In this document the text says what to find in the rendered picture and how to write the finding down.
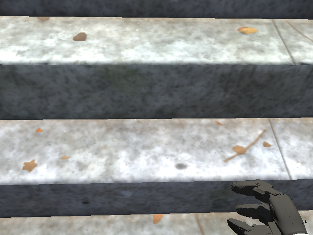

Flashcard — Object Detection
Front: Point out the right robot hand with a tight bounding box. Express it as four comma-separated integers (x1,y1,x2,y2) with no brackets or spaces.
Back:
227,179,308,235

